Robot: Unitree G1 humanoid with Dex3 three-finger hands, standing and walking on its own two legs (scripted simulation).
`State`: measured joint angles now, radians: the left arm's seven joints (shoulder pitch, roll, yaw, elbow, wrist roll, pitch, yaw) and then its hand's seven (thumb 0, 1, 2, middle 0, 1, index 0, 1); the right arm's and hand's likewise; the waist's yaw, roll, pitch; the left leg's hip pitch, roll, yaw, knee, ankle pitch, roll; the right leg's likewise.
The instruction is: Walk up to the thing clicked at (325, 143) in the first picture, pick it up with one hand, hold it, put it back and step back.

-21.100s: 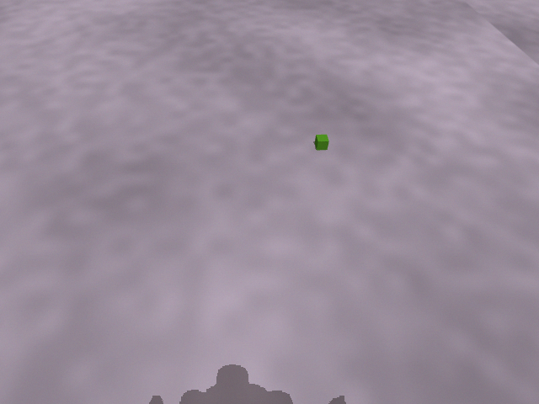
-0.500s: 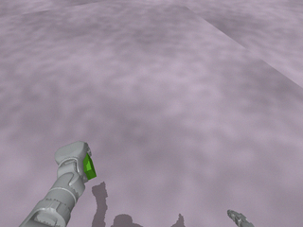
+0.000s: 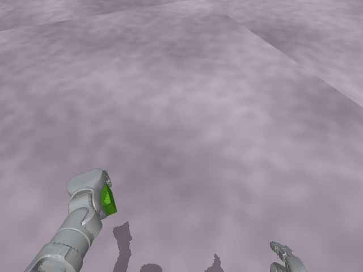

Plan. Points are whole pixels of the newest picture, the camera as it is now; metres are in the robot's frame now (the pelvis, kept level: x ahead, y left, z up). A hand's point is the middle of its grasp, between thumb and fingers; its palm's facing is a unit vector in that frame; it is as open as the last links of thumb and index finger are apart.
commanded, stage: hold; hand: left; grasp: from above
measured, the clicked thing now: (99, 201) +0.32 +0.23 -0.07
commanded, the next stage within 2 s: crouch in 0.70 s
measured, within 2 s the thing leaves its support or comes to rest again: neither
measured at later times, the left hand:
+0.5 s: hand (95, 200) +0.30 +0.22 -0.03, palm faces -0.41 -0.18 -0.89, open 9.5 cm
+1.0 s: hand (93, 201) +0.30 +0.23 -0.04, palm faces -0.41 -0.17 -0.90, open 9.5 cm
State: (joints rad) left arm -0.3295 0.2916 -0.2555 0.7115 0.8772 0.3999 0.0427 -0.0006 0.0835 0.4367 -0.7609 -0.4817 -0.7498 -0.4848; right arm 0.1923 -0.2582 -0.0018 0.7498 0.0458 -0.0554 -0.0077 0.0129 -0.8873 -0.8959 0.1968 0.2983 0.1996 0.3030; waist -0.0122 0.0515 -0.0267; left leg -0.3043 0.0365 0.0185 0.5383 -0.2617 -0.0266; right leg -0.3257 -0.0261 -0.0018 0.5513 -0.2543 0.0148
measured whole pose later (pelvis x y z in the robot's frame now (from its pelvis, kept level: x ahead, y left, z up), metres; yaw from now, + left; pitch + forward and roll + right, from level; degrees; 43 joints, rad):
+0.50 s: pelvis +0.00 +0.00 +0.00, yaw +0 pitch +1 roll +0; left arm -0.31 0.30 -0.26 0.66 0.89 0.40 -0.01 0.00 0.08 0.44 -0.76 -0.48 -0.75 -0.48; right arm 0.18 -0.25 0.00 0.73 0.05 -0.06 -0.02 0.01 -0.89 -0.90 0.20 0.30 0.20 0.30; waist 0.00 0.05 -0.02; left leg -0.28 0.04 0.02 0.52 -0.25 -0.03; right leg -0.30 -0.02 0.00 0.53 -0.25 0.01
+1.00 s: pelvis +0.00 +0.00 +0.00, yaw +0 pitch +1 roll +0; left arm -0.33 0.30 -0.26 0.72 0.89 0.39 0.02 0.00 0.08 0.44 -0.77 -0.48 -0.76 -0.48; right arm 0.19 -0.25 0.00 0.73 0.05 -0.06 -0.01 0.01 -0.88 -0.89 0.20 0.30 0.20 0.30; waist -0.01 0.05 -0.02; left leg -0.29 0.04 0.02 0.52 -0.26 -0.03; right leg -0.30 -0.03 0.00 0.53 -0.25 0.02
